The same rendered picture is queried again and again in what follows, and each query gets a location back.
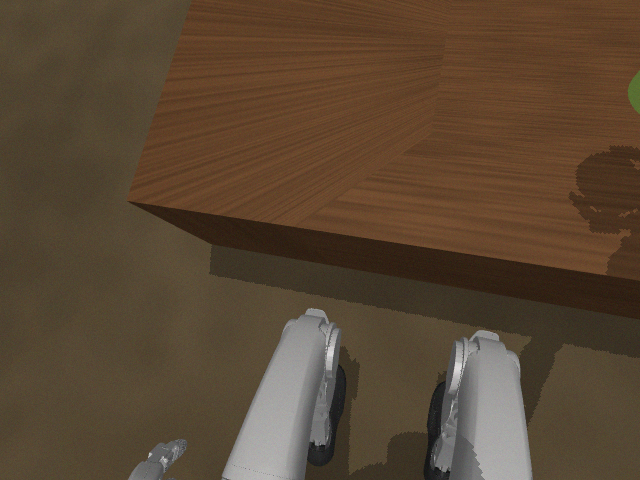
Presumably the left robot hand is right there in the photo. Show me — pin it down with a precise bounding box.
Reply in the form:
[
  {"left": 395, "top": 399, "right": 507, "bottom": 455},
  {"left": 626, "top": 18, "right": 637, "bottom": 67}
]
[{"left": 128, "top": 439, "right": 187, "bottom": 480}]

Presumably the right robot foot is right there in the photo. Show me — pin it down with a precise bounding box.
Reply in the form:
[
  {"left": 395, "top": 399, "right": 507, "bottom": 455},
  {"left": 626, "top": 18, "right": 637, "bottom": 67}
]
[{"left": 423, "top": 381, "right": 450, "bottom": 480}]

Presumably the left robot foot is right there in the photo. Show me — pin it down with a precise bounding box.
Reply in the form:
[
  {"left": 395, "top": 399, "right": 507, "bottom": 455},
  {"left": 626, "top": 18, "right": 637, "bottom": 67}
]
[{"left": 307, "top": 364, "right": 346, "bottom": 466}]

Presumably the can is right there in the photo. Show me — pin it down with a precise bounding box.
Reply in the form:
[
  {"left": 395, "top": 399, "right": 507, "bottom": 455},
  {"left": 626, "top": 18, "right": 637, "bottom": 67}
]
[{"left": 628, "top": 70, "right": 640, "bottom": 114}]

